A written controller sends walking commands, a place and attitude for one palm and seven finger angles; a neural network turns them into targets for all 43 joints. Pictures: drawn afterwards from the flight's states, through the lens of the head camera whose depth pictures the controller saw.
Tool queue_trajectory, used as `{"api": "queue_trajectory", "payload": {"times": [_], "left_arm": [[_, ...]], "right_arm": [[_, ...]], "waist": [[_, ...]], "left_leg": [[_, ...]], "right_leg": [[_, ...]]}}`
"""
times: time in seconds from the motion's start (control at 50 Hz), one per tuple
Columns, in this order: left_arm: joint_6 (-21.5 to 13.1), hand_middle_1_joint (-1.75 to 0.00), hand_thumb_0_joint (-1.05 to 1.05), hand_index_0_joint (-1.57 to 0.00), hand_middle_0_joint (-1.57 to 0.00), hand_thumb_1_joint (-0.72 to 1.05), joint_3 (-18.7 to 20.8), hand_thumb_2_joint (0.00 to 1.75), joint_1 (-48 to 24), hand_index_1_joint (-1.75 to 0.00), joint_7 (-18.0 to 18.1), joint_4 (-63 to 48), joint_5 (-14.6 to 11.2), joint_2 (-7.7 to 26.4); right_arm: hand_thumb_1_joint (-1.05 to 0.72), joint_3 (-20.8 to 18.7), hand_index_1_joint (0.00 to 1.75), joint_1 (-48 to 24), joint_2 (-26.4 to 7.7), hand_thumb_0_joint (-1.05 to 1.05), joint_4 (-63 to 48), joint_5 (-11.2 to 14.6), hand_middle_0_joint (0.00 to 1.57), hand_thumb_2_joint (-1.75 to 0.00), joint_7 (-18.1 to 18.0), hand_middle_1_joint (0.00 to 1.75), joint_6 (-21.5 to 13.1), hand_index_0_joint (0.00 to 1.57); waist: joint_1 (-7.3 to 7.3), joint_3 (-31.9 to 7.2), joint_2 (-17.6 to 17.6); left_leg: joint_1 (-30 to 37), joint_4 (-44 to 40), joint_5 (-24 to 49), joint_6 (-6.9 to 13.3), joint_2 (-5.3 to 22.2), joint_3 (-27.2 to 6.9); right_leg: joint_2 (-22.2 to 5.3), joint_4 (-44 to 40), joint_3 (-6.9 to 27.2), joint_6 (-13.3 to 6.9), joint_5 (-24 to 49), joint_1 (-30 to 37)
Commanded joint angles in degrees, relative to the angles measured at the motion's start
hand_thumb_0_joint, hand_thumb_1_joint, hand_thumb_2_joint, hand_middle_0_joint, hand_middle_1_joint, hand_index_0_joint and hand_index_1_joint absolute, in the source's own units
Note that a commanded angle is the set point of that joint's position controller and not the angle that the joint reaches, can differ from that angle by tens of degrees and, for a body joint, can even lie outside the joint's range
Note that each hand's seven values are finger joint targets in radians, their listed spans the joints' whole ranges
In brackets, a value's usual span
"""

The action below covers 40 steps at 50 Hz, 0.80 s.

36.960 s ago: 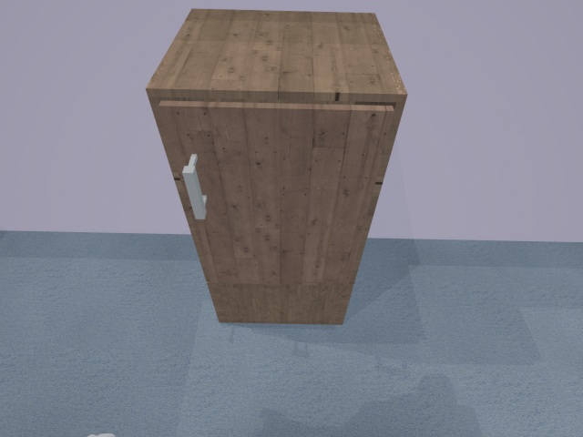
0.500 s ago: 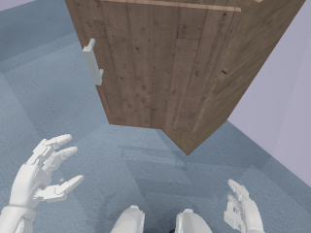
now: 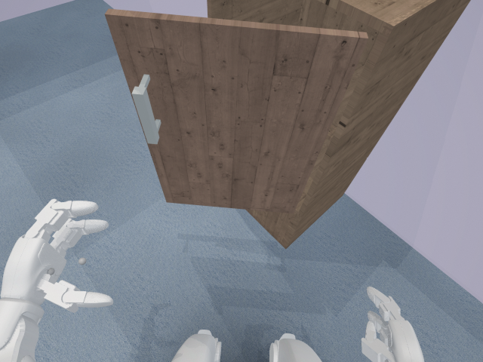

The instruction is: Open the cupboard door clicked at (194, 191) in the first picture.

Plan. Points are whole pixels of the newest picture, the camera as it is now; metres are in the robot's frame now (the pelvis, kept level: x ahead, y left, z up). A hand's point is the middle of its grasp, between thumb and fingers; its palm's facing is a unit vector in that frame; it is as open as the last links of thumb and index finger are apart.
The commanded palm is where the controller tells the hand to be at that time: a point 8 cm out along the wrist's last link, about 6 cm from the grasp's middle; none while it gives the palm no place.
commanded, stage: raise the hand with hooked fingers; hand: left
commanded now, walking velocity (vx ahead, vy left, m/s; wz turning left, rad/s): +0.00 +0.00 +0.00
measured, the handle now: (149, 110) +0.55 +0.23 +0.05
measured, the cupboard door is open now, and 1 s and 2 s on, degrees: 43 43 43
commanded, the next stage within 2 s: move the hooked fingers beside the handle in 0.88 s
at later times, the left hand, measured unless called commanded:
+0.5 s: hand (68, 223) +0.30 +0.28 +0.06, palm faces +0.00 -1.00 -0.03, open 14.0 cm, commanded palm +0.27 +0.33 +0.07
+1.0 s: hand (73, 225) +0.29 +0.28 +0.06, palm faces +0.02 -1.00 -0.03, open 14.0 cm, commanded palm +0.27 +0.32 +0.07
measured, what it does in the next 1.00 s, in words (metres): stands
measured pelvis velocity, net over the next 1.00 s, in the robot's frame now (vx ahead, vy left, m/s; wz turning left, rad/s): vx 0.00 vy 0.00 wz -0.01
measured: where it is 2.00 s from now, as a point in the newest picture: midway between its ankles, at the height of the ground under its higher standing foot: outside the picture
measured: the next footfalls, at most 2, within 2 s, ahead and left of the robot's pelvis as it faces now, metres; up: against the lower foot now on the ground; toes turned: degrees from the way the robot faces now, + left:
none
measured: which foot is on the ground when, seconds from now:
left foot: down 0.00-1.00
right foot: down 0.00-1.00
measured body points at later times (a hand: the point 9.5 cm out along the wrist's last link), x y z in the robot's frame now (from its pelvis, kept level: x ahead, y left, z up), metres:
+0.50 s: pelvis +0.00 +0.01 +0.01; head +0.08 +0.03 +0.46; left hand +0.29 +0.34 +0.07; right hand +0.15 -0.24 -0.06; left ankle +0.00 +0.09 -0.66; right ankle +0.03 -0.10 -0.66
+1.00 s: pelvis +0.00 +0.00 +0.01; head +0.08 +0.02 +0.46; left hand +0.29 +0.33 +0.06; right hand +0.16 -0.24 -0.07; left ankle +0.00 +0.09 -0.66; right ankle +0.03 -0.10 -0.66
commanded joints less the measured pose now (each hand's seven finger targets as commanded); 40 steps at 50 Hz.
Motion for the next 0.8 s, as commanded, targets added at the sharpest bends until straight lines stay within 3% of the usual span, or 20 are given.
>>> {"api": "queue_trajectory", "payload": {"times": [0.0,0.06,0.14,0.18,0.22,0.26,0.34,0.38,0.42,0.44,0.52,0.66,0.72,0.78], "left_arm": [[-2.75,-1.20,0.00,-0.30,-0.30,-0.50,6.13,0.30,-8.68,-1.20,-0.90,-10.17,-1.05,12.64],[-2.27,-1.20,0.00,-0.30,-0.30,-0.50,6.25,0.30,-10.18,-1.20,-1.42,-8.77,-1.06,13.12],[-1.16,-1.20,0.00,-0.30,-0.30,-0.50,7.56,0.30,-13.26,-1.20,-1.85,-4.83,-1.05,14.70],[-0.96,-1.20,0.00,-0.30,-0.30,-0.50,7.83,0.30,-14.85,-1.20,-2.18,-3.74,-1.01,15.12],[-0.62,-1.20,0.00,-0.30,-0.30,-0.50,8.41,0.30,-16.86,-1.20,-2.55,-2.33,-1.22,16.23],[-0.69,-1.20,0.00,-0.30,-0.30,-0.50,8.29,0.30,-18.74,-1.20,-2.99,-2.57,-0.92,16.61],[-0.90,-1.20,0.00,-0.30,-0.30,-0.50,9.82,0.30,-21.73,-1.20,-3.50,-1.48,-0.89,19.03],[-0.78,-1.20,0.00,-0.30,-0.30,-0.50,9.33,0.30,-20.59,-1.20,-3.75,0.19,-0.84,18.05],[-0.45,-1.20,0.00,-0.30,-0.30,-0.50,8.80,0.30,-18.65,-1.20,-4.08,1.49,-1.23,17.14],[-0.42,-1.20,0.00,-0.30,-0.30,-0.50,8.60,0.30,-18.46,-1.20,-4.31,0.93,-1.17,16.78],[-0.66,-1.20,0.00,-0.30,-0.30,-0.50,9.68,0.30,-19.62,-1.20,-3.66,0.02,-1.02,18.34],[-2.13,-1.20,0.00,-0.30,-0.30,-0.50,9.44,0.30,-20.15,-1.20,-3.10,-0.53,-0.81,17.79],[-1.88,-1.20,0.00,-0.30,-0.30,-0.50,9.41,0.30,-20.39,-1.20,-3.34,0.36,-0.91,17.94],[-1.77,-1.20,0.00,-0.30,-0.30,-0.50,8.91,0.30,-20.76,-1.20,-3.55,-0.52,-0.64,17.64]], "right_arm": [[-0.90,-3.22,0.30,-0.01,-9.00,0.00,-7.78,0.07,0.20,-0.90,-0.91,0.30,-2.63,0.20],[-0.90,-3.08,0.30,0.63,-9.10,0.00,-7.64,0.10,0.20,-0.90,-0.83,0.30,-2.38,0.20],[-0.90,-2.80,0.30,0.94,-9.44,0.00,-7.33,-0.02,0.20,-0.90,-0.97,0.30,-1.86,0.20],[-0.90,-2.82,0.30,0.83,-9.48,0.00,-7.35,0.11,0.20,-0.90,-1.12,0.30,-1.67,0.20],[-0.90,-2.76,0.30,1.14,-9.80,0.00,-7.35,0.04,0.20,-0.90,-1.23,0.30,-1.49,0.20],[-0.90,-2.80,0.30,1.22,-9.75,0.00,-7.21,0.13,0.20,-0.90,-1.36,0.30,-1.26,0.20],[-0.90,-2.74,0.30,1.79,-9.93,0.00,-6.75,-0.04,0.20,-0.90,-1.45,0.30,-0.99,0.20],[-0.90,-2.81,0.30,2.01,-9.85,0.00,-6.80,-0.01,0.20,-0.90,-1.36,0.30,-0.84,0.20],[-0.90,-3.03,0.30,2.40,-10.00,0.00,-6.79,0.09,0.20,-0.90,-1.15,0.30,-0.79,0.20],[-0.90,-3.09,0.30,2.47,-9.94,0.00,-6.85,0.09,0.20,-0.90,-0.99,0.30,-0.72,0.20],[-0.90,-3.36,0.30,2.58,-10.18,0.00,-6.83,-0.11,0.20,-0.90,-0.77,0.30,-0.38,0.20],[-0.90,-3.28,0.30,2.46,-9.91,0.00,-6.77,-0.20,0.20,-0.90,-0.70,0.30,0.16,0.20],[-0.90,-3.26,0.30,2.45,-10.01,0.00,-6.66,-0.16,0.20,-0.90,-0.94,0.30,0.31,0.20],[-0.90,-3.15,0.30,2.08,-9.75,0.00,-6.70,0.03,0.20,-0.90,-1.06,0.30,0.35,0.20]], "waist": [[0.13,-13.94,5.29],[0.05,-14.31,5.68],[-0.02,-13.12,3.91],[0.06,-13.32,5.00],[-0.07,-13.24,3.27],[-0.15,-14.45,5.17],[0.16,-15.77,5.49],[0.30,-15.45,6.29],[0.27,-15.33,4.08],[0.31,-16.02,5.18],[0.16,-15.36,4.68],[0.02,-16.48,6.31],[-0.41,-15.42,4.47],[-0.24,-15.82,6.91]], "left_leg": [[8.47,-12.32,17.39,-1.95,0.35,-2.80],[10.35,-12.86,20.17,-2.38,0.59,-3.01],[9.53,-13.45,18.97,-2.49,0.59,-3.10],[9.89,-13.93,18.02,-2.50,0.51,-3.16],[9.32,-13.88,17.85,-2.38,0.53,-3.21],[10.91,-14.25,18.28,-2.35,0.52,-3.05],[12.33,-14.60,21.41,-2.69,0.71,-3.19],[12.84,-14.93,22.50,-2.90,0.72,-3.16],[13.03,-14.77,24.36,-2.88,0.86,-3.22],[13.55,-14.68,25.57,-2.97,0.83,-2.95],[13.42,-14.54,26.08,-3.13,0.99,-3.12],[14.12,-14.59,25.85,-3.31,0.93,-3.07],[13.13,-14.39,24.84,-3.01,0.93,-3.11],[14.30,-14.87,23.88,-3.02,0.85,-3.06]], "right_leg": [[0.45,-8.59,3.69,0.13,8.70,11.09],[0.76,-8.51,3.21,0.02,10.92,11.08],[0.86,-8.95,2.99,0.04,9.87,10.92],[0.70,-9.31,3.06,0.00,8.95,10.81],[0.85,-9.41,3.21,-0.13,8.98,11.46],[0.67,-9.83,3.43,-0.01,9.32,11.36],[0.83,-9.70,3.27,-0.21,11.48,12.47],[0.74,-9.83,3.09,-0.12,11.98,12.27],[0.92,-9.93,2.97,-0.21,13.48,12.80],[0.78,-9.81,3.00,0.02,14.39,12.82],[0.87,-9.62,2.86,-0.08,14.70,12.41],[0.75,-9.65,3.07,0.10,14.23,12.28],[0.87,-9.80,3.11,0.02,14.07,12.19],[0.71,-10.20,3.22,0.10,13.15,11.63]]}}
